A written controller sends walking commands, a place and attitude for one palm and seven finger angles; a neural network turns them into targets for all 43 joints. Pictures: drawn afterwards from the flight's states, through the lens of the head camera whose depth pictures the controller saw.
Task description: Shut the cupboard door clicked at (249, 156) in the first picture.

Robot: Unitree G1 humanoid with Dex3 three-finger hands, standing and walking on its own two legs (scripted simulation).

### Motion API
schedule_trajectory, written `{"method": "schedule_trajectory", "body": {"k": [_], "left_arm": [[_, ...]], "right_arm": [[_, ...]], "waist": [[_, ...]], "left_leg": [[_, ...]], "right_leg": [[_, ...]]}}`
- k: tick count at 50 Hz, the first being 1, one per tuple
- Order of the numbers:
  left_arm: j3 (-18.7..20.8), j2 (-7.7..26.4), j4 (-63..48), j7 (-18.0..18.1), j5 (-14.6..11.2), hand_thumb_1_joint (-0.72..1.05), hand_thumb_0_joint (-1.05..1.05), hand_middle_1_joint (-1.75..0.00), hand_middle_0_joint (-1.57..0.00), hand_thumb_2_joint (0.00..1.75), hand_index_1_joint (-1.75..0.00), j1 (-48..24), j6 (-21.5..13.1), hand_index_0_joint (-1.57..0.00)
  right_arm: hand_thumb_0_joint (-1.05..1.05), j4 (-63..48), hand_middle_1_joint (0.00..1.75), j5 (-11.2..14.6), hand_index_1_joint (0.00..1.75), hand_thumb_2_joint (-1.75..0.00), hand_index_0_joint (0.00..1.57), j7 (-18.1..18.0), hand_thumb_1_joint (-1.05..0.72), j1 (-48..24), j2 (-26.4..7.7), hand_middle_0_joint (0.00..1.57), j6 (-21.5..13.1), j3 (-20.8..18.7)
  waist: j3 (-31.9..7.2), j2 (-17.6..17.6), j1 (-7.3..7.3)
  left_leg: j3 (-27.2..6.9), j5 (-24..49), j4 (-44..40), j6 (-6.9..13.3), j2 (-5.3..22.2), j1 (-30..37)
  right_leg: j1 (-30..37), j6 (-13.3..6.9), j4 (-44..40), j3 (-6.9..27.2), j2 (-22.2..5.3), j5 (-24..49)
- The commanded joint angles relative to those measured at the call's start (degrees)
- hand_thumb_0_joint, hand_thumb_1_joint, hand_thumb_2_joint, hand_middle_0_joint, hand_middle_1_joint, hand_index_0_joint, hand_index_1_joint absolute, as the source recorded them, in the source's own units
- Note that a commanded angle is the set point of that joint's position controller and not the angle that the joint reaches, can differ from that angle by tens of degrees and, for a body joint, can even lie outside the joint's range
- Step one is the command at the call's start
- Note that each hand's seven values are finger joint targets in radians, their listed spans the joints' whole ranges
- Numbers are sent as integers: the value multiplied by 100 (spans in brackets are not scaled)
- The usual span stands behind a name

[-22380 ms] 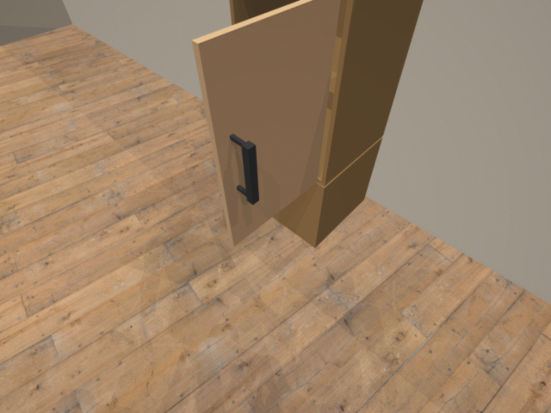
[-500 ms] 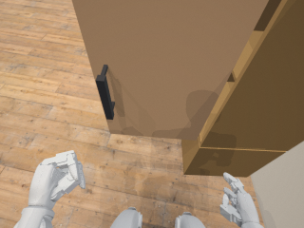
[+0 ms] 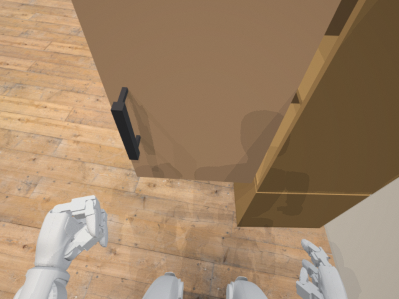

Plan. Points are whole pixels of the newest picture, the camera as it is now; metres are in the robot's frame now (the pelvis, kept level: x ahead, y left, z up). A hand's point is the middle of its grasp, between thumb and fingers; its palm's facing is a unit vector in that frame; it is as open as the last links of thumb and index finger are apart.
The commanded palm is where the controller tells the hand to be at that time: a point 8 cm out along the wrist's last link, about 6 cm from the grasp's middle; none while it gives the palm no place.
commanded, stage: raise the hand and make a fist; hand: left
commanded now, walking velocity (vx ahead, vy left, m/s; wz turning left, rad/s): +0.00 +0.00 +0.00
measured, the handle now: (129, 126) +0.45 +0.19 +0.04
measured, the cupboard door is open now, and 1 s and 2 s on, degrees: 88 88 86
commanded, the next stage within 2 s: bring the fist close to the handle in 0.08 s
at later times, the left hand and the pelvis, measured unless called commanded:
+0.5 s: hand (116, 213) +0.26 +0.17 +0.04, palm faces -0.02 -1.00 -0.03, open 3.1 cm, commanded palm +0.24 +0.23 +0.05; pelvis -0.01 -0.02 +0.00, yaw +1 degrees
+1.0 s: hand (134, 173) +0.33 +0.15 +0.06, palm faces +0.02 -1.00 -0.02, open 3.1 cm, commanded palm +0.31 +0.20 +0.05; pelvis +0.00 -0.01 +0.00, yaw +0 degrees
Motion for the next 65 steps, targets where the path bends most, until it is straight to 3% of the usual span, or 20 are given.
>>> {"method": "schedule_trajectory", "body": {"k": [1,5,7,11,16,19,22,26,30,31,34,37,41,42,46,47,51,58,61,65], "left_arm": [[364,516,-783,74,-12,90,0,-150,-130,90,-150,30,-532,-130],[140,465,-702,-151,36,90,0,-150,-130,90,-150,-8,-196,-130],[281,610,-901,-212,-38,90,0,-150,-130,90,-150,-150,-142,-130],[646,919,-1243,0,-124,90,0,-150,-130,90,-150,-739,-436,-130],[593,793,-329,46,-16,90,0,-150,-130,90,-150,-1266,-637,-130],[326,643,-151,-203,-11,90,0,-150,-130,90,-150,-1424,-392,-130],[327,782,-273,-357,-51,90,0,-150,-130,90,-150,-1583,-83,-130],[668,1007,-488,-85,-92,90,0,-150,-130,90,-150,-1928,-111,-130],[524,672,49,254,22,90,0,-150,-130,90,-150,-2010,-261,-130],[643,806,298,294,75,90,0,-150,-130,90,-150,-2052,-261,-130],[240,499,580,258,220,90,0,-150,-130,90,-150,-2403,-246,-130],[63,498,563,185,284,90,0,-150,-130,90,-150,-2981,-220,-130],[353,822,341,311,267,90,0,-150,-130,90,-150,-3560,-340,-130],[253,691,322,355,276,90,0,-150,-130,90,-150,-3706,-380,-130],[493,791,953,567,343,90,0,-150,-130,90,-150,-3681,-389,-130],[341,603,1095,571,382,90,0,-150,-130,90,-150,-3676,-353,-130],[205,547,1618,505,475,90,0,-150,-130,90,-150,-3898,-165,-130],[87,425,1506,619,447,90,0,-150,-130,90,-150,-5041,-437,-130],[355,668,1800,744,556,90,0,-150,-130,90,-150,-4873,-560,-130],[334,578,1852,742,604,90,0,-150,-130,90,-150,-4285,-522,-130]], "right_arm": [[0,-771,30,-9,30,-90,20,20,-90,-224,-719,20,-252,-342],[0,-876,30,69,30,-90,20,17,-90,-214,-781,20,-192,-367],[0,-934,30,78,30,-90,20,-26,-90,-233,-776,20,-183,-366],[0,-860,30,20,30,-90,20,-100,-90,-251,-707,20,-230,-321],[0,-615,30,12,30,-90,20,-70,-90,-284,-733,20,-261,-291],[0,-636,30,78,30,-90,20,-40,-90,-277,-771,20,-260,-303],[0,-691,30,114,30,-90,20,-59,-90,-195,-804,20,-219,-308],[0,-654,30,65,30,-90,20,-80,-90,-215,-756,20,-213,-296],[0,-559,30,27,30,-90,20,2,-90,-240,-711,20,-178,-286],[0,-504,30,23,30,-90,20,5,-90,-217,-744,20,-139,-299],[0,-513,30,35,30,-90,20,56,-90,-223,-770,20,-90,-313],[0,-493,30,51,30,-90,20,38,-90,-166,-815,20,-50,-331],[0,-394,30,32,30,-90,20,-16,-90,-131,-818,20,-48,-343],[0,-371,30,27,30,-90,20,-5,-90,-175,-777,20,-49,-329],[0,-248,30,3,30,-90,20,44,-90,-132,-774,20,37,-326],[0,-251,30,1,30,-90,20,74,-90,-132,-750,20,74,-321],[0,-256,30,27,30,-90,20,114,-90,-22,-817,20,217,-337],[0,-128,30,9,30,-90,20,100,-90,30,-781,20,252,-359],[0,-85,30,-22,30,-90,20,126,-90,50,-807,20,293,-365],[0,-177,30,-13,30,-90,20,220,-90,71,-762,20,411,-390]], "waist": [[-1134,258,-3],[-1163,149,-92],[-1329,88,-47],[-1346,32,-40],[-964,20,-167],[-1274,308,-131],[-1685,164,-140],[-1705,221,-31],[-1305,-14,-103],[-1219,-61,-82],[-1200,-26,-174],[-1387,52,-230],[-1861,103,-190],[-1949,227,-198],[-1814,43,-135],[-1805,58,-169],[-1594,-50,-230],[-1901,-38,-350],[-1957,101,-211],[-2153,86,-95]], "left_leg": [[-349,1974,-1067,-267,5,659],[-296,1658,-1125,-202,-5,627],[-281,1712,-1097,-171,-25,621],[-268,1697,-961,-149,-24,527],[-244,1185,-806,-139,-22,152],[-199,1291,-903,-125,-46,331],[-197,1668,-965,-83,-35,542],[-227,1935,-1050,-114,-20,667],[-191,1666,-1077,-145,-26,486],[-184,1621,-1054,-138,-23,394],[-158,1437,-1097,-133,-27,428],[-214,1502,-1165,-122,-6,636],[-238,1810,-1148,-123,14,875],[-230,1913,-1154,-132,7,963],[-200,1940,-1165,-153,4,814],[-171,1985,-1179,-156,1,832],[-179,1939,-1249,-162,23,803],[-212,2166,-1190,-177,53,1143],[-207,2206,-1214,-196,41,1100],[-107,2532,-1291,-221,43,1198]], "right_leg": [[938,-108,-616,185,138,1396],[1011,-47,-811,244,97,1234],[1222,-44,-835,316,88,1337],[1269,-46,-798,411,96,1341],[825,-41,-859,527,76,622],[1043,-36,-935,577,29,807],[1453,-1,-967,578,18,1354],[1551,-21,-888,497,39,1643],[1261,14,-905,444,23,1363],[1257,-5,-918,477,28,1288],[1075,6,-934,470,3,1115],[1100,-22,-935,447,11,1172],[1289,-27,-858,451,23,1481],[1288,-23,-823,440,11,1585],[1311,-23,-806,429,27,1635],[1311,-12,-813,426,16,1720],[1255,-21,-893,405,29,1724],[1183,-7,-868,409,25,1910],[1211,-42,-796,407,36,1894],[1515,-32,-833,424,29,2252]]}}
